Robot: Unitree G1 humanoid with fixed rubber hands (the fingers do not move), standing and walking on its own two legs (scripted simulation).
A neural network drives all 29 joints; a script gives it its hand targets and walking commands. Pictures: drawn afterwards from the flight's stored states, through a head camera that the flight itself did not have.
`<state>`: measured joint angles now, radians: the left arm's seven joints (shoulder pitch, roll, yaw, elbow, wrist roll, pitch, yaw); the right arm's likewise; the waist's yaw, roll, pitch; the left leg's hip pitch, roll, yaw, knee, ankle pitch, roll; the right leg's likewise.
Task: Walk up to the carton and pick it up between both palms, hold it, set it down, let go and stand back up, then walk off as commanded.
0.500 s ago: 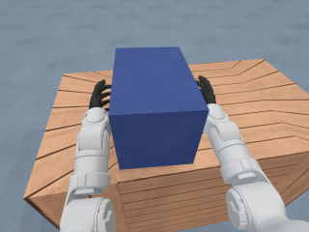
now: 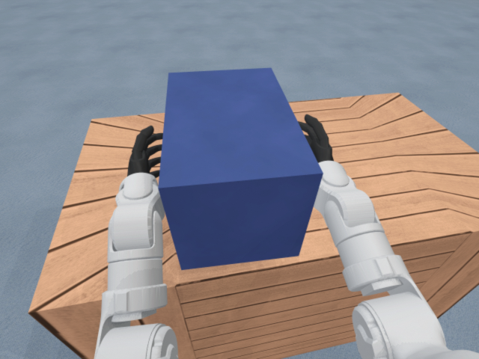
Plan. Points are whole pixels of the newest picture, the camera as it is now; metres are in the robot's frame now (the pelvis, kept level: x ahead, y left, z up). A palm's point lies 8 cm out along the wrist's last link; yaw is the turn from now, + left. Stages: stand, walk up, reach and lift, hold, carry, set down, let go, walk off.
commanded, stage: reach and lift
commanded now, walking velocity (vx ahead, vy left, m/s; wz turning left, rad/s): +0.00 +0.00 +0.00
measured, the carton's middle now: (230, 159) +0.40 +0.00 +0.16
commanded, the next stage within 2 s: hold in 0.16 s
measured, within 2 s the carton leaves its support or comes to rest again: neither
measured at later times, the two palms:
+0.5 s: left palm (140, 171) +0.35 +0.14 +0.19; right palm (321, 152) +0.36 -0.14 +0.20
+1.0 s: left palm (137, 167) +0.35 +0.14 +0.20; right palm (321, 154) +0.35 -0.14 +0.20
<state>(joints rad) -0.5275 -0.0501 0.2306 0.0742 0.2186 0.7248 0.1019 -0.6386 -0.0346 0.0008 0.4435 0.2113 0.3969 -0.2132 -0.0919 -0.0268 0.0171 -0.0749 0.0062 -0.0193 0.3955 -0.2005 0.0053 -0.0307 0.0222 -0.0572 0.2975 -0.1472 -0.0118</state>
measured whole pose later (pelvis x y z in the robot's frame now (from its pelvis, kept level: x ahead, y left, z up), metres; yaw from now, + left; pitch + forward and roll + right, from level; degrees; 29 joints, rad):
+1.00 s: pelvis +0.00 +0.01 +0.00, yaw -1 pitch -6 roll -1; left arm -0.56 -0.05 0.25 0.04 0.24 0.80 0.08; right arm -0.68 -0.06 0.02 0.42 0.26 0.46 -0.24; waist -0.09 0.00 -0.01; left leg -0.09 0.00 0.00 0.39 -0.20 0.02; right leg -0.05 0.02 -0.04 0.30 -0.14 0.00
